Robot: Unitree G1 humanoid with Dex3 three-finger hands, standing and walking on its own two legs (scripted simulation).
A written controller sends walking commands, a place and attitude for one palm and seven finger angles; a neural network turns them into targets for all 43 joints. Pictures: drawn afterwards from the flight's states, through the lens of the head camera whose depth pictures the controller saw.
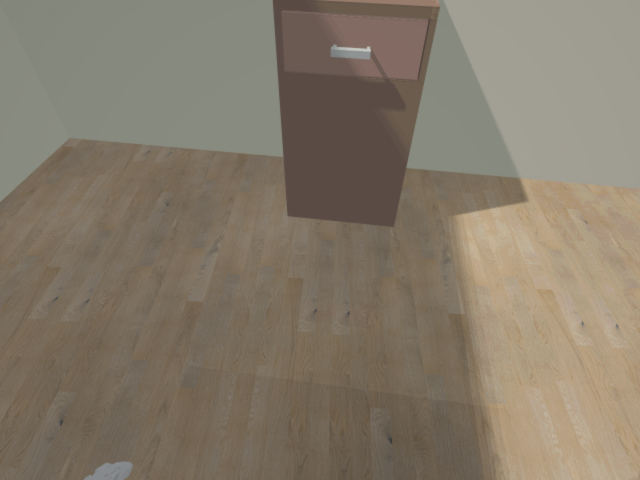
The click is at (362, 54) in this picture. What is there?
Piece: drawer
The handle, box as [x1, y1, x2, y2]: [330, 45, 370, 58]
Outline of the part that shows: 331,47 330,56 369,58 369,47 367,47 366,49 337,47 336,45 333,45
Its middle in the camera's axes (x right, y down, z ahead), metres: +0.09 -0.59 +1.22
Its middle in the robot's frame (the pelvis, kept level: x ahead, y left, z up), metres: +1.32 -0.03 +0.01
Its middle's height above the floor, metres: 0.78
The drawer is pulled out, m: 0.00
